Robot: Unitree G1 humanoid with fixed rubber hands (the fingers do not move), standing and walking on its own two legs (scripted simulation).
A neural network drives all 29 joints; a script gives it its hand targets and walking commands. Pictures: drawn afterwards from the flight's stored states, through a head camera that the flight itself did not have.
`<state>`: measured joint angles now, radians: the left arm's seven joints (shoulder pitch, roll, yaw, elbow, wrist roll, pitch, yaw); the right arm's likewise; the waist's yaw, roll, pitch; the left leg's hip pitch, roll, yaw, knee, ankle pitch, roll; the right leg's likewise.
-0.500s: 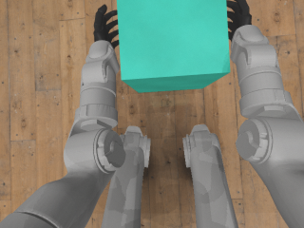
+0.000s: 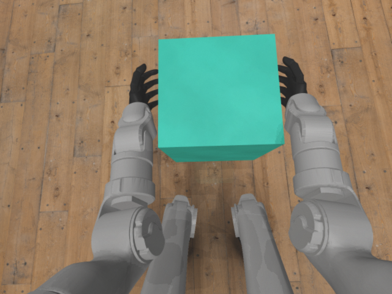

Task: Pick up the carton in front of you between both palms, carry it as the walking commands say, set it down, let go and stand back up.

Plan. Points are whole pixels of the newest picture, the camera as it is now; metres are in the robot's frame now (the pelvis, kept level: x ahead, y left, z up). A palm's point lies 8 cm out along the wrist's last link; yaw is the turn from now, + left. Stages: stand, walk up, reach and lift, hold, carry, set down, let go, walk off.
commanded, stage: reach and lift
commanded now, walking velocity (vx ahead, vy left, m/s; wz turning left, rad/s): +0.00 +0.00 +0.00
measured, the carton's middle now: (215, 111) +0.47 -0.01 -0.12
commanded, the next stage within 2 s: hold in 1.94 s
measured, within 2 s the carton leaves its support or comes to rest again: neither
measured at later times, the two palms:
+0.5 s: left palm (96, 98) +0.41 +0.15 +0.11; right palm (335, 90) +0.41 -0.15 +0.11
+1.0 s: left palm out of the picture +0.37 +0.15 +0.24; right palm out of the picture +0.36 -0.15 +0.24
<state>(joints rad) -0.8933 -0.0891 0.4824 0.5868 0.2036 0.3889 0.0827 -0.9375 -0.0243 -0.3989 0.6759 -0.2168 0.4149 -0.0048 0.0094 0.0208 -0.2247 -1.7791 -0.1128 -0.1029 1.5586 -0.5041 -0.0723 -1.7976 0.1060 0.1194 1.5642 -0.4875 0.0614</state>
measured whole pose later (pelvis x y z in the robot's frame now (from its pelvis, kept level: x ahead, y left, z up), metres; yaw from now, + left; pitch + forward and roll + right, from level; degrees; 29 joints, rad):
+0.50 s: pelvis +0.05 +0.00 +0.14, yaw -1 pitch +25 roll +0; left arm -0.52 -0.15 0.39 0.58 0.21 0.32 0.06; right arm -0.53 0.08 -0.36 0.61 -0.21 0.35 -0.02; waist 0.01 0.01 -0.22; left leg -1.05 -0.09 -0.14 1.04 -0.41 -0.04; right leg -1.06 0.08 0.13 1.04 -0.40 0.04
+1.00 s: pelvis +0.08 +0.00 +0.22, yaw -1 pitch +0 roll +0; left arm -0.26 -0.15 0.26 0.40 0.25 0.56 0.01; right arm -0.25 0.15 -0.25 0.40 -0.24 0.58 -0.02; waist 0.00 0.01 -0.10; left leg -0.23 -0.04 -0.15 0.47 -0.24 -0.02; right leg -0.23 0.04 0.15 0.46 -0.23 0.02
